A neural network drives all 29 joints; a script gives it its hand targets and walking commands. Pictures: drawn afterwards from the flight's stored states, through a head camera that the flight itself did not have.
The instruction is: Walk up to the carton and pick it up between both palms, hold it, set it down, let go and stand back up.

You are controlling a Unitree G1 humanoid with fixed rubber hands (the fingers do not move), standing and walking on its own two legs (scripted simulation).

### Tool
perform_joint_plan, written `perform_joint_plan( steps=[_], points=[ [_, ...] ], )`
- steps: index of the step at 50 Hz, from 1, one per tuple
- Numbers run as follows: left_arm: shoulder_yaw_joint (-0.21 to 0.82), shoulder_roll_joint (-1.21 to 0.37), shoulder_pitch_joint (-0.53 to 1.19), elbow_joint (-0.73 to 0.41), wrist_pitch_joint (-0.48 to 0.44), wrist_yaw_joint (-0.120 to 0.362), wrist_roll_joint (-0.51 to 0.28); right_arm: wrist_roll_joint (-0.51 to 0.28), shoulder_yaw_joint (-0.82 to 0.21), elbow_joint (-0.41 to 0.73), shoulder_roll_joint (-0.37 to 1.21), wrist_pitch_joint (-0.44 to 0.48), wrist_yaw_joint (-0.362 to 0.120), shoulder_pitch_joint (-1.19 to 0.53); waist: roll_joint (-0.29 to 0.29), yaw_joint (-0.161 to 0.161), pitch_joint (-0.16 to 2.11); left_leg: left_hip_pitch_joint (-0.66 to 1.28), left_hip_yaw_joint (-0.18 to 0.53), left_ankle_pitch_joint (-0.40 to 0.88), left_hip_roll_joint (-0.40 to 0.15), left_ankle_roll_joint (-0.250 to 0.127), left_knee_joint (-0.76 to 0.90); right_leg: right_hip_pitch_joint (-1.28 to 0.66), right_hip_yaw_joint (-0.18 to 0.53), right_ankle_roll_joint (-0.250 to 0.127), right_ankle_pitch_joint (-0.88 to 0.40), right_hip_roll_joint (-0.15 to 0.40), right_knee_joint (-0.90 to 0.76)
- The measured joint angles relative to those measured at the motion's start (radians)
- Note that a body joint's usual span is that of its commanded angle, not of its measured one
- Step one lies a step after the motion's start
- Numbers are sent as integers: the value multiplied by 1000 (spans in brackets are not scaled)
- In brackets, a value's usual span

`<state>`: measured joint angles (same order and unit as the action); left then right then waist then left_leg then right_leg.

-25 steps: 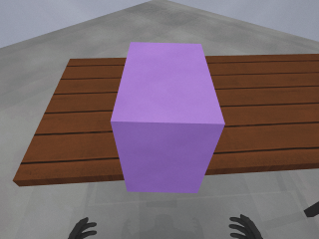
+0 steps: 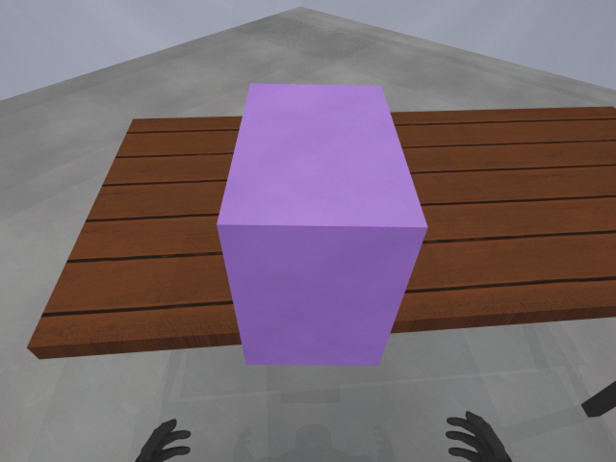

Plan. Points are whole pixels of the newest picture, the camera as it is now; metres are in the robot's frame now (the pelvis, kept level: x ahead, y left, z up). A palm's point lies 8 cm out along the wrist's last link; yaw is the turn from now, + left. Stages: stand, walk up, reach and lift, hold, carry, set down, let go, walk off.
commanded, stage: let go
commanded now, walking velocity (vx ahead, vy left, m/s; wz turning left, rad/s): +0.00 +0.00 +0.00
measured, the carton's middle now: (314, 224) +0.44 +0.03 +0.09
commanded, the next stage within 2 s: stand in 0.76 s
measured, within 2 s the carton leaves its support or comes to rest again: neither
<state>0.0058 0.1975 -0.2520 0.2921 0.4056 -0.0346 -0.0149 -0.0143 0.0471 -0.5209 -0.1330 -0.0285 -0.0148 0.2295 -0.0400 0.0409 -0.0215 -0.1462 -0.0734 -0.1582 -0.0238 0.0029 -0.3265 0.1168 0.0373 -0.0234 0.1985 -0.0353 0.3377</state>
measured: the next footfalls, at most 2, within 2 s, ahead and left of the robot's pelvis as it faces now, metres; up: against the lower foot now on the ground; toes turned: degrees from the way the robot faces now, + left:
none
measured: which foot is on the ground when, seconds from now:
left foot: down 0.00-1.00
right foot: down 0.00-1.00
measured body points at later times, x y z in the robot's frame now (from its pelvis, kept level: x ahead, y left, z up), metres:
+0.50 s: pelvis +0.00 +0.00 +0.00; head -0.01 +0.01 +0.45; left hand +0.16 +0.22 -0.08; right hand +0.17 -0.23 -0.07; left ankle +0.01 +0.12 -0.75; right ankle -0.01 -0.10 -0.75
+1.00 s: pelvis +0.01 +0.01 -0.01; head +0.03 +0.01 +0.44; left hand +0.10 +0.25 -0.13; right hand +0.10 -0.23 -0.14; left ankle +0.01 +0.12 -0.75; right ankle -0.01 -0.10 -0.75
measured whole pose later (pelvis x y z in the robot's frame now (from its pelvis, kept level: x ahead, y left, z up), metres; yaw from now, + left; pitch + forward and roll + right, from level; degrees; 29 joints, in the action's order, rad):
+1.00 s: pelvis +0.01 +0.01 -0.01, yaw +2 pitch +1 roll -1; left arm -0.01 0.20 -0.34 0.65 -0.04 0.00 0.05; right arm 0.04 0.03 -0.80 -0.19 0.02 -0.02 0.31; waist -0.01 0.02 0.01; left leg -0.28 -0.04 -0.28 -0.03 0.00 -0.54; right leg 0.22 0.00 -0.02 0.30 -0.04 0.50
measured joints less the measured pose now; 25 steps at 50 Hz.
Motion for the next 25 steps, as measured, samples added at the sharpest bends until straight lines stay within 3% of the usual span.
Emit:
perform_joint_plan(
  steps=[15,25],
  points=[
    [16,14,-10,42,-106,-9,-3,21,35,-91,-15,131,-30,-6,1,-3,18,-6,-8,-16,0,-1,-30,13,5,0,18,1,40],
    [22,10,-43,65,-226,-14,-3,24,32,-138,-14,260,-40,19,-4,2,36,-2,-15,-28,-3,2,-41,18,12,-4,35,-2,63]
  ],
)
